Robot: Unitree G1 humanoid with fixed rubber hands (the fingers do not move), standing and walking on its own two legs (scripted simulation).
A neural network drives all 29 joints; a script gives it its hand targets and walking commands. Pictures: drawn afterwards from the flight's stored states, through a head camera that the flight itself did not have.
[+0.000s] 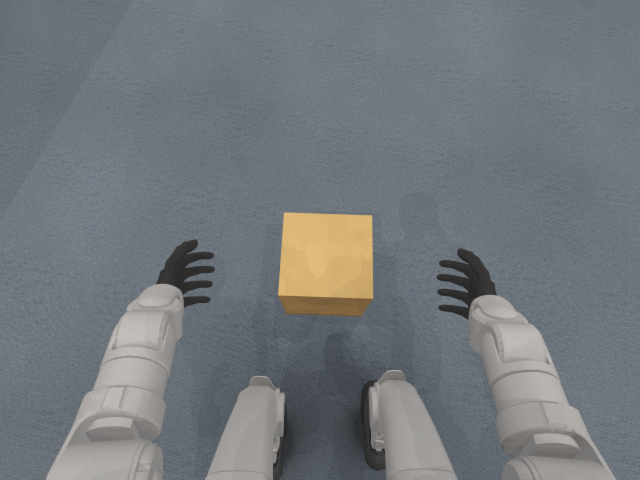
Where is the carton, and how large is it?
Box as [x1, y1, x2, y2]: [278, 212, 372, 316]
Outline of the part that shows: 284,212 278,295 286,313 360,316 372,299 371,215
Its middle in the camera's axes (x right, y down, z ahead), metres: +0.02 +0.08 +1.01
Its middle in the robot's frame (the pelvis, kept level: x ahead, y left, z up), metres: +0.51 -0.01 -0.56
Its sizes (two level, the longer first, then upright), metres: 0.210 0.200 0.250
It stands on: the floor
